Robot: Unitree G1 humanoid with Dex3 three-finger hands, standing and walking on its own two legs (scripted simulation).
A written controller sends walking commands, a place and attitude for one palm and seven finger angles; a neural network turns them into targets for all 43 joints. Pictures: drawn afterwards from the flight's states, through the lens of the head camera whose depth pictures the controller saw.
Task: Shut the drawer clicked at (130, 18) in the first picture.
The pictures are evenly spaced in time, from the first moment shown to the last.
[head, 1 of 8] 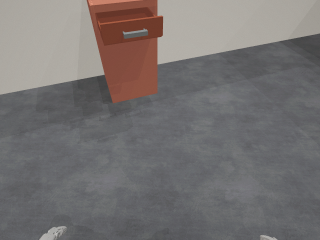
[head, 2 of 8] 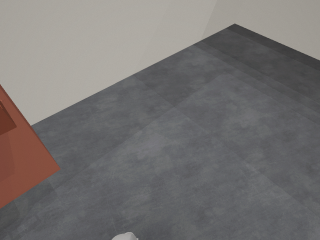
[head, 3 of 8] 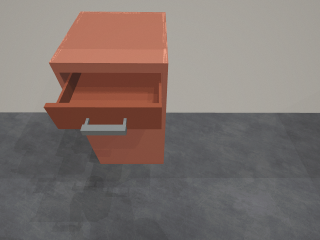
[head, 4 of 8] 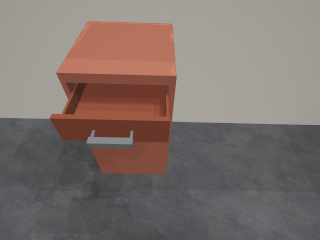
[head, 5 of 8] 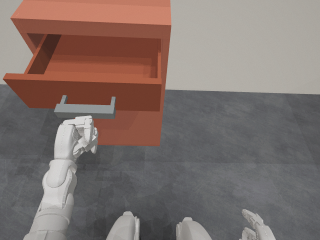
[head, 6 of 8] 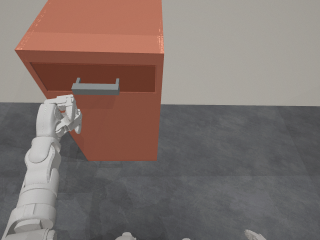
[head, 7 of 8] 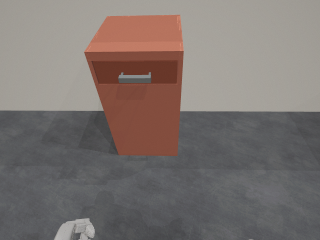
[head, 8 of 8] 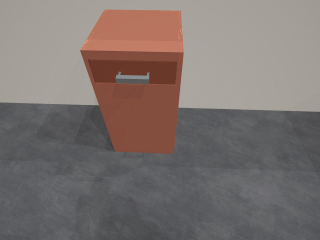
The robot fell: no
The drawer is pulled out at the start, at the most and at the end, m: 0.18 0.18 0.00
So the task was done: yes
